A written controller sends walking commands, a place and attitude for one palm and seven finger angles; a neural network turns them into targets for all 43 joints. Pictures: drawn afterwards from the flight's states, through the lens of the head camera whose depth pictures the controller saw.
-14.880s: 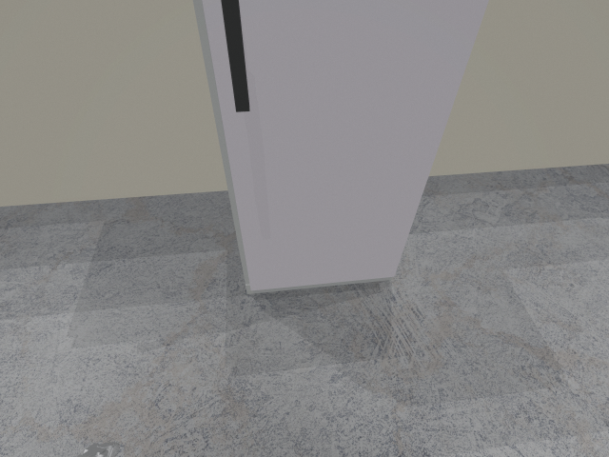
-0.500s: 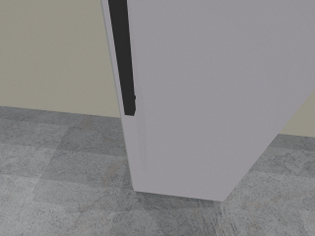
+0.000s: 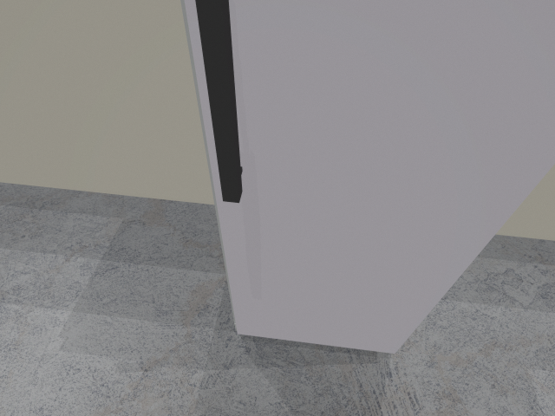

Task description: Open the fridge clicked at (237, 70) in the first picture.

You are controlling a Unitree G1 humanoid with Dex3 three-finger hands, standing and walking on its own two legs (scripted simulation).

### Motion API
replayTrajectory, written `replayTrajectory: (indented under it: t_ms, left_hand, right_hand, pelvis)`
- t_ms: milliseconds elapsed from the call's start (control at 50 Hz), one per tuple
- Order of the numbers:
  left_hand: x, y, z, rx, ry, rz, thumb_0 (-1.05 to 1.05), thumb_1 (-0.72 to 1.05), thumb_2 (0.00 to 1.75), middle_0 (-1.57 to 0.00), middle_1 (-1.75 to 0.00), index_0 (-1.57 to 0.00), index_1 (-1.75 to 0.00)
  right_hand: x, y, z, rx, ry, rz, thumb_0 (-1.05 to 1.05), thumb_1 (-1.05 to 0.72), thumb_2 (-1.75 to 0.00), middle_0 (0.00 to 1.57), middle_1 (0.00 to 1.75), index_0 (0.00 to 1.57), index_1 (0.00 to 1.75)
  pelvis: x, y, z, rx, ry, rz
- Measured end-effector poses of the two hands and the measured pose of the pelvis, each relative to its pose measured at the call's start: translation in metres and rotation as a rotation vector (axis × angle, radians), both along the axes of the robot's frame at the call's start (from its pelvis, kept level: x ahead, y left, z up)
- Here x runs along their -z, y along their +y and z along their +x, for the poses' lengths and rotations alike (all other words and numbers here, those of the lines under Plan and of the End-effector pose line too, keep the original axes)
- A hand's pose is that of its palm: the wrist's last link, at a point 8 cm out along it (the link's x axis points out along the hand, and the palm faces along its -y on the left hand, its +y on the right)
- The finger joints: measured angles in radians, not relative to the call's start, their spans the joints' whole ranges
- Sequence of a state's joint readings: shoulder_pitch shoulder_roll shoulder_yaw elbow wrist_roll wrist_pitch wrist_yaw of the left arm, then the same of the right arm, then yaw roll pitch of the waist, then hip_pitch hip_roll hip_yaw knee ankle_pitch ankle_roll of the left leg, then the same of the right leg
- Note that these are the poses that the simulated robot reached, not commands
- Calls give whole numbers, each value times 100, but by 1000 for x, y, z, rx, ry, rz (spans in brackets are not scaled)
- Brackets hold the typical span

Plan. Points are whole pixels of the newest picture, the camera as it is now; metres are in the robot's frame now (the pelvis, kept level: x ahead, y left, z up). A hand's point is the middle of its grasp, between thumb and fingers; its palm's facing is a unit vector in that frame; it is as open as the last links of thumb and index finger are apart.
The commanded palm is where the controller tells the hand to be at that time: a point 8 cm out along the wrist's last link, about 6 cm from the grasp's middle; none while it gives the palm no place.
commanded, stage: look again from close up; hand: left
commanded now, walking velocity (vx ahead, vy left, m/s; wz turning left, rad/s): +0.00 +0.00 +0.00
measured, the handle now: (227, 90) +0.46 +0.10 +0.25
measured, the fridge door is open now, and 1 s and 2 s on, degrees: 0 0 0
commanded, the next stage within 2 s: raise the hand to about handle height in 0.12 s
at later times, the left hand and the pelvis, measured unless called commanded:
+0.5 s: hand (114, 364) +0.18 +0.23 +0.00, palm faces +0.06 -0.99 -0.13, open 7.9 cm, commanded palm +0.12 +0.30 -0.02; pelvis -0.02 -0.02 -0.05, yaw -1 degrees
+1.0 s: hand (76, 342) +0.19 +0.25 +0.07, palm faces +0.04 -0.99 -0.10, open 10.7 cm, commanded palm +0.15 +0.30 +0.08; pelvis -0.03 -0.01 -0.04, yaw +1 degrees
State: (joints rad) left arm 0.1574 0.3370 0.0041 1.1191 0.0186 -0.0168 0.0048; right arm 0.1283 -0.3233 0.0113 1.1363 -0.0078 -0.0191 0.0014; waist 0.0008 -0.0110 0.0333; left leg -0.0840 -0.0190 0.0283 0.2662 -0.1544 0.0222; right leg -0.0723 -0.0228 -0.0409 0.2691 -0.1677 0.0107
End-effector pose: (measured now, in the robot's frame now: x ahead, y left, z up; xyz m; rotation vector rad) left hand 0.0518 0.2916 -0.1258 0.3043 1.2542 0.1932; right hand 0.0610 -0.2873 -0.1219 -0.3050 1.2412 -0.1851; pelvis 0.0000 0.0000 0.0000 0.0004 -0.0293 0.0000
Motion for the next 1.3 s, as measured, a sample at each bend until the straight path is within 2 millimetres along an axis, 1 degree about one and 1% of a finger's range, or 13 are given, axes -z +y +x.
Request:
replayTrajectory:
  t_ms: [240, 260, 300, 400, 440, 500, 540, 600, 700, 820, 1020, 1160, 1300]
  left_hand:
    - [0, 1, 5, 9, -10, 2, 1, 90, 90, -20, -30, -21, -30]
    - [-6, 2, 12, -52, -82, -15, 1, 90, 90, -20, -30, -21, -30]
    - [-33, 5, 41, -109, -344, -22, 2, 89, 90, -20, -30, -21, -31]
    - [-110, -2, 103, -28, -928, -77, 2, 85, 88, -20, -33, -21, -34]
    - [-126, -5, 112, 62, -1091, -111, 1, 82, 86, -20, -35, -21, -36]
    - [-129, -6, 108, 211, -1213, -156, 1, 76, 84, -21, -39, -21, -40]
    - [-123, -2, 98, 264, -1228, -194, 1, 72, 82, -21, -41, -22, -42]
    - [-112, 8, 81, 215, -1219, -244, 1, 65, 80, -22, -46, -23, -47]
    - [-120, 8, 69, 138, -1230, -225, 1, 53, 75, -22, -53, -23, -54]
    - [-153, 0, 87, 221, -1241, -210, 1, 39, 69, -23, -62, -24, -63]
    - [-204, 17, 112, 225, -1263, -195, 1, 16, 59, -25, -77, -26, -78]
    - [-227, 16, 121, 230, -1287, -192, 1, 0, 52, -26, -87, -27, -88]
    - [-259, 24, 130, 230, -1335, -164, 0, -17, 45, -27, -98, -28, -99]
  right_hand:
    - [-1, 1, 6, -9, -13, -5, 1, -91, -89, 20, 30, 20, 30]
    - [-2, 2, 9, -13, -47, -8, 1, -91, -89, 20, 30, 20, 30]
    - [-8, 8, 18, -30, -166, -11, 1, -91, -89, 20, 30, 20, 30]
    - [-18, 27, 46, -59, -463, 48, 1, -91, -90, 20, 30, 20, 30]
    - [-18, 32, 58, -77, -557, 69, 1, -91, -90, 20, 30, 20, 30]
    - [-14, 35, 76, -118, -674, 88, 1, -91, -90, 20, 30, 20, 30]
    - [-10, 34, 86, -144, -733, 88, 1, -90, -90, 20, 30, 20, 30]
    - [-4, 33, 96, -172, -776, 77, 1, -90, -90, 21, 30, 20, 30]
    - [-1, 34, 98, -202, -748, 44, 1, -90, -90, 20, 30, 20, 30]
    - [-7, 39, 87, -178, -698, 35, 2, -90, -90, 20, 30, 20, 30]
    - [-24, 41, 74, -122, -704, 48, 2, -90, -90, 21, 30, 20, 30]
    - [-35, 44, 83, -136, -715, 39, 2, -90, -90, 20, 30, 20, 30]
    - [-48, 58, 101, -171, -747, 66, 2, -90, -90, 20, 30, 20, 30]
  pelvis:
    - [0, 1, 2, -4, 2, 0]
    - [1, 1, 1, -8, 7, 1]
    - [4, 0, -1, -5, 19, 10]
    - [19, -7, -11, -8, 61, 12]
    - [30, -10, -17, 3, 98, 13]
    - [51, -15, -25, 15, 147, 17]
    - [65, -18, -29, 18, 169, 16]
    - [78, -20, -32, 12, 171, 5]
    - [78, -20, -34, -14, 137, -25]
    - [63, -21, -35, -25, 103, -35]
    - [40, -14, -28, -9, 55, -26]
    - [31, -8, -22, -10, 17, -22]
    - [23, -7, -20, -17, -20, -20]
